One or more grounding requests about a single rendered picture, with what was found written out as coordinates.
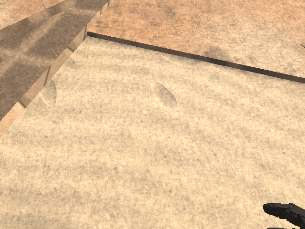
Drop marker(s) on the right robot hand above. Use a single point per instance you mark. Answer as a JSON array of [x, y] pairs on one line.
[[291, 212]]

